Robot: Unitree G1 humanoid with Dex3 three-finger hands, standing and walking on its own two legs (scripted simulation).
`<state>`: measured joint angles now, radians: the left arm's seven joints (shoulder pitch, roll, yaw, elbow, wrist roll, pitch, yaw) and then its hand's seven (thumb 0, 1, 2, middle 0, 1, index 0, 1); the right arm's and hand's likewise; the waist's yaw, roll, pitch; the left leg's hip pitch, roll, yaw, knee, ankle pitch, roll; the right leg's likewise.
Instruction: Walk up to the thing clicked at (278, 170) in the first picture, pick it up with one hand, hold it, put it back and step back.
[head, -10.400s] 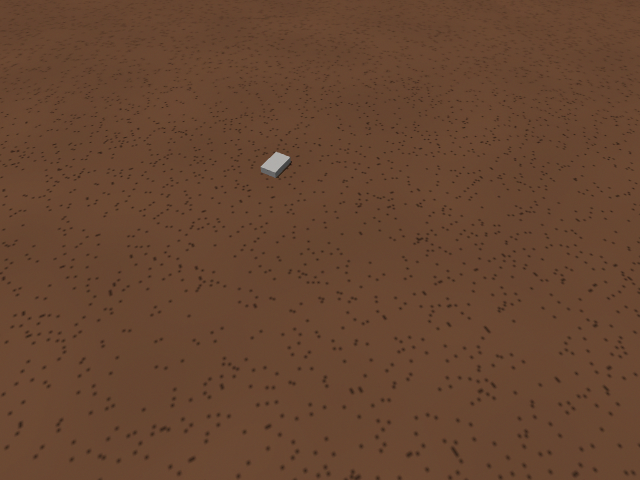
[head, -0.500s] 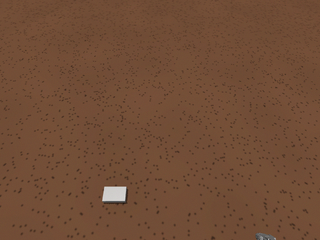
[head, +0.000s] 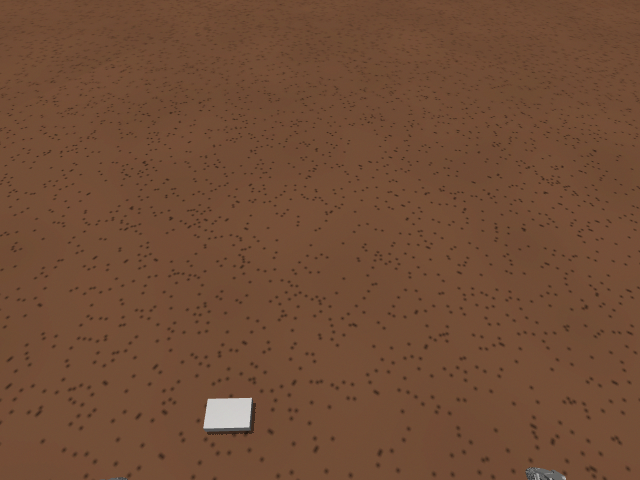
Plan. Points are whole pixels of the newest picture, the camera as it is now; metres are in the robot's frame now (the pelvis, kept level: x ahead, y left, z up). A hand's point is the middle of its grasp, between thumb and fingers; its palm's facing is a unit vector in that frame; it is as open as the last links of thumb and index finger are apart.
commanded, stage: walk up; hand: left
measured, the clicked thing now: (229, 414) +0.41 +0.27 -0.77
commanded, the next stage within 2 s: stand in 0.62 s
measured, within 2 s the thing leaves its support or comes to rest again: neither
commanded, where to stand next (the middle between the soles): +0.04 -0.01 m, yaw +0 degrees
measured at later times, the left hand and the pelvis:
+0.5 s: hand out of the picture +0.07 +0.24 -0.16, palm faces +0.01 -0.94 -0.33, open 7.4 cm; pelvis -0.01 -0.01 +0.00, yaw +0 degrees
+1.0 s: hand out of the picture +0.07 +0.25 -0.15, palm faces -0.02 -0.94 -0.35, open 7.4 cm; pelvis -0.01 -0.01 +0.00, yaw +0 degrees
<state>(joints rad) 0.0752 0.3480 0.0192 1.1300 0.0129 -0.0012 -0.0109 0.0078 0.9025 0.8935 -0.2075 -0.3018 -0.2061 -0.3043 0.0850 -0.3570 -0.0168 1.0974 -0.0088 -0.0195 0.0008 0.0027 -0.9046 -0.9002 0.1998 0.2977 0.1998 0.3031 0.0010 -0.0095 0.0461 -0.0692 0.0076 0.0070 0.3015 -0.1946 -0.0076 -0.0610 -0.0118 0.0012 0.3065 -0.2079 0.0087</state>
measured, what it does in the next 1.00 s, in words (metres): stands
